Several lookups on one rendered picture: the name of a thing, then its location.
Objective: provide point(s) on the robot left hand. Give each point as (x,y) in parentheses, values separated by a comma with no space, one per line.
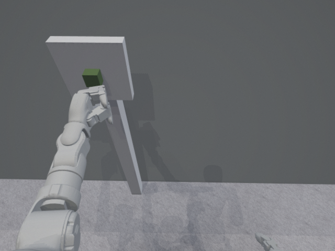
(81,109)

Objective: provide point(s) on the robot right hand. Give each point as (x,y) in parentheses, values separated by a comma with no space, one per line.
(268,243)

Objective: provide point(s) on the robot left upper arm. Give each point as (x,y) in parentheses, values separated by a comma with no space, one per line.
(55,230)

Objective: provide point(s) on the robot left forearm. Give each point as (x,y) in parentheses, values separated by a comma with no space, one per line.
(61,190)

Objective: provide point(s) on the button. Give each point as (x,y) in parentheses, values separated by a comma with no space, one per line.
(92,77)

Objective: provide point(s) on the panel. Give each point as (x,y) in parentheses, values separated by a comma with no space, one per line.
(74,54)

